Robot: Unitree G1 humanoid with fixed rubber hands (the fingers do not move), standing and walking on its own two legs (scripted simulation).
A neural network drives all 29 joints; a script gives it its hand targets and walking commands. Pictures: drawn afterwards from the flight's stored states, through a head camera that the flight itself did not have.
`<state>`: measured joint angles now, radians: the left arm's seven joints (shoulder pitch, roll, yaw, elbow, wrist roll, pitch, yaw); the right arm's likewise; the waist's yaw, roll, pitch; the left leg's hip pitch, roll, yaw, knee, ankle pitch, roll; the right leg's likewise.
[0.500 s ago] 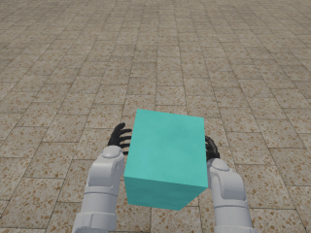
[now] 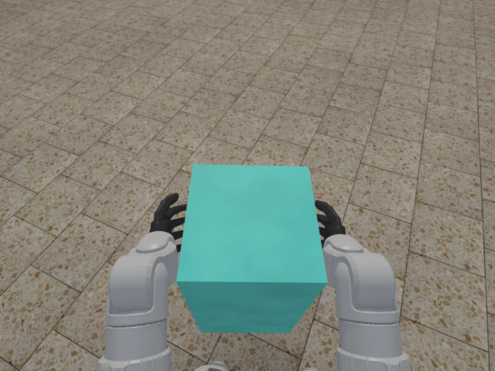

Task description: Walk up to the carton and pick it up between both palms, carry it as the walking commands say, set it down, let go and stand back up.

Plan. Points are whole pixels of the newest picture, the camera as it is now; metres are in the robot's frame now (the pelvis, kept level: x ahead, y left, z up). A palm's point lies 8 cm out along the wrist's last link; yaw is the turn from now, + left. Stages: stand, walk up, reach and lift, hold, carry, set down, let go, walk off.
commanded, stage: carry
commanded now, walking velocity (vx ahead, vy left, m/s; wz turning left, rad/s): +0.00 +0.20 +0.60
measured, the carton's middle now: (247, 260) +0.30 +0.03 +0.01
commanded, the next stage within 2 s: none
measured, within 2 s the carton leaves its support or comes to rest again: neither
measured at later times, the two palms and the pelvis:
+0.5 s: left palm out of the picture +0.17 +0.34 +0.08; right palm (189, 275) +0.24 +0.10 +0.09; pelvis -0.07 +0.12 +0.00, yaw +19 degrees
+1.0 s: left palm out of the picture -0.04 +0.54 +0.09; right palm out of the picture +0.09 +0.32 +0.07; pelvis -0.21 +0.27 +0.00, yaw +37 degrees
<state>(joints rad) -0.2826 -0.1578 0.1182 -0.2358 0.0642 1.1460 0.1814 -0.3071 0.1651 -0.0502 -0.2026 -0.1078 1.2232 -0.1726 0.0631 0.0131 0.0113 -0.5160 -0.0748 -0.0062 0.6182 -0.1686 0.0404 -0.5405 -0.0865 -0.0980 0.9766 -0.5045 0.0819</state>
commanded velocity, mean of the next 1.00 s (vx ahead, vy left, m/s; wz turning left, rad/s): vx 0.00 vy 0.20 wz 0.60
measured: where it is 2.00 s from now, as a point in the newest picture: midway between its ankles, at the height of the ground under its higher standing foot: outside the picture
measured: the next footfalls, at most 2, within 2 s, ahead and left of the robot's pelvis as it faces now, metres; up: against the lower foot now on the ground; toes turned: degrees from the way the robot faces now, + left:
right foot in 0.04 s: +0.06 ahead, -0.09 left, +0.00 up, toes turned -5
left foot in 0.44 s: -0.04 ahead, +0.25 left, +0.00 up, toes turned +24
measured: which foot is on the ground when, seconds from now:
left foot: down 0.00-0.04, up 0.06-0.42, down 0.44-0.76, up 0.78-1.00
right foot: up 0.00-0.02, down 0.04-0.44, up 0.46-0.78, down 0.80-1.00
